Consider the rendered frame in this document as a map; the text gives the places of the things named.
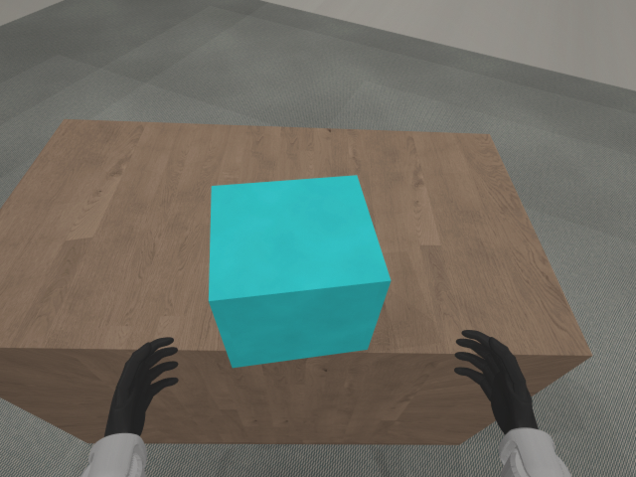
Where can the left robot hand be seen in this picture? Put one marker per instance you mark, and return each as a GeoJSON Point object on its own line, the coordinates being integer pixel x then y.
{"type": "Point", "coordinates": [134, 391]}

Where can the robot right forearm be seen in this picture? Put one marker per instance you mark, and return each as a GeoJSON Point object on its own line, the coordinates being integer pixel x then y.
{"type": "Point", "coordinates": [529, 452]}

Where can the pedestal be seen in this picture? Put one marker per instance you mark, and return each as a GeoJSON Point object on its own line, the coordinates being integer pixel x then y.
{"type": "Point", "coordinates": [105, 246]}

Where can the robot left forearm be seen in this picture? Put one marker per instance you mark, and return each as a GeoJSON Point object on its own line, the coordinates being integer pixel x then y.
{"type": "Point", "coordinates": [117, 455]}

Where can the carton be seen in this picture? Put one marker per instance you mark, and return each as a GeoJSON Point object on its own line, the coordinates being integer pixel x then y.
{"type": "Point", "coordinates": [296, 269]}

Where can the right robot hand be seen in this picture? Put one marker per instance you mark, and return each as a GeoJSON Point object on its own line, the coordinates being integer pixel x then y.
{"type": "Point", "coordinates": [502, 380]}

